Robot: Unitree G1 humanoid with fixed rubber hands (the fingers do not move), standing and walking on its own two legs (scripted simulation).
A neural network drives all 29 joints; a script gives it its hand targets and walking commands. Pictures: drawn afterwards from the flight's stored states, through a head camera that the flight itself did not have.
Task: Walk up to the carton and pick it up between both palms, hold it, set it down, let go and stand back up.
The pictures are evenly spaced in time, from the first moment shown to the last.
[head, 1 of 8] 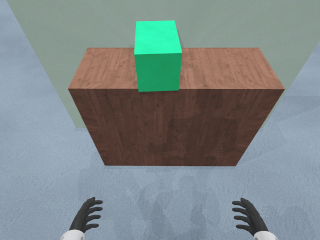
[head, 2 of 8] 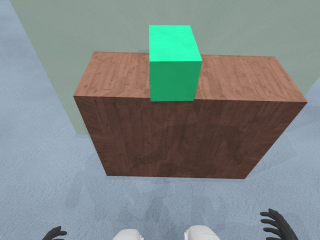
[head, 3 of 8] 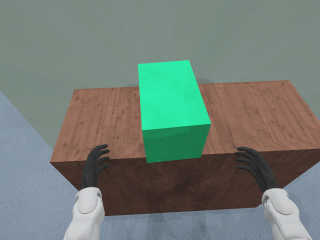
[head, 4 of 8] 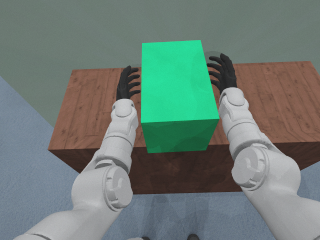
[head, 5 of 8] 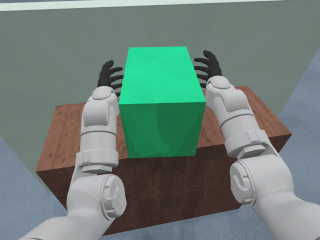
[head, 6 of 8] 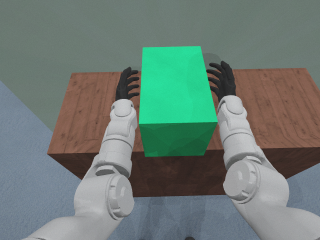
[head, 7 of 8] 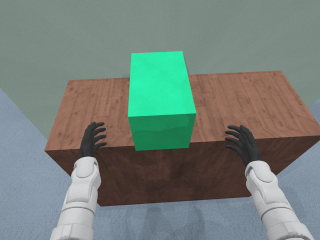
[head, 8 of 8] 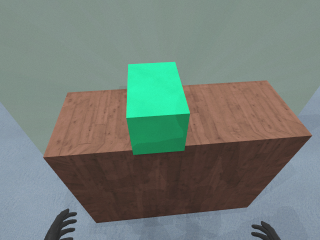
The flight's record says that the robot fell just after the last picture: no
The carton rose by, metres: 0.16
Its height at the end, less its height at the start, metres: +0.00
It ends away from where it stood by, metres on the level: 0.01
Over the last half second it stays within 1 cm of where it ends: yes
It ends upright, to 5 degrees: yes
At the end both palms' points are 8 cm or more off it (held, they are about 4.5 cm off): yes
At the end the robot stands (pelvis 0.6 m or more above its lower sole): yes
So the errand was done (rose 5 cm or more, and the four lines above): yes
